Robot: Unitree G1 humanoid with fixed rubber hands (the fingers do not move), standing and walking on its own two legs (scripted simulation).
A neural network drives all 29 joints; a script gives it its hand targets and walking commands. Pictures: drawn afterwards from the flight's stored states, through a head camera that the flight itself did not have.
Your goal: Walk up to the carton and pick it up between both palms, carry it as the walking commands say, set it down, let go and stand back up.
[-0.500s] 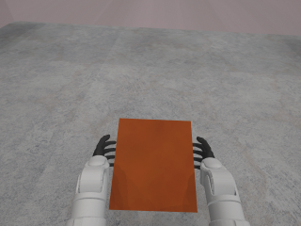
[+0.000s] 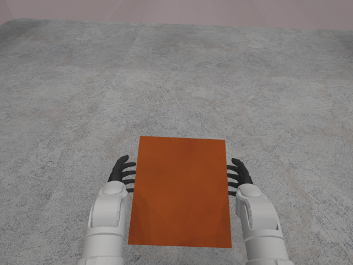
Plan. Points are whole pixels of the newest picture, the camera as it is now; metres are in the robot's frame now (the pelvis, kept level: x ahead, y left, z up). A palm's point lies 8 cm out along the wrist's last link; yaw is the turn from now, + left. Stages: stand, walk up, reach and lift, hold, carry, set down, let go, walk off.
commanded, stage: carry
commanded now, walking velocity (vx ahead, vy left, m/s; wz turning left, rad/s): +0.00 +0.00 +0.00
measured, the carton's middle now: (179, 193) +0.32 +0.00 -0.05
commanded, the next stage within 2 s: hold in 0.62 s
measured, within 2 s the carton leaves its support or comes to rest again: neither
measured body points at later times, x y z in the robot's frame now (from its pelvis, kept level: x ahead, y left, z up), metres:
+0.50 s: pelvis +0.00 -0.01 +0.00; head -0.03 -0.01 +0.45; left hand +0.30 +0.14 +0.04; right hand +0.30 -0.16 +0.03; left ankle +0.03 +0.05 -0.73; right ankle +0.06 -0.13 -0.73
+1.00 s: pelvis +0.00 -0.02 +0.01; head -0.06 -0.04 +0.45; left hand +0.32 +0.10 +0.07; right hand +0.31 -0.20 +0.06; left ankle +0.03 +0.05 -0.73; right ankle +0.07 -0.15 -0.73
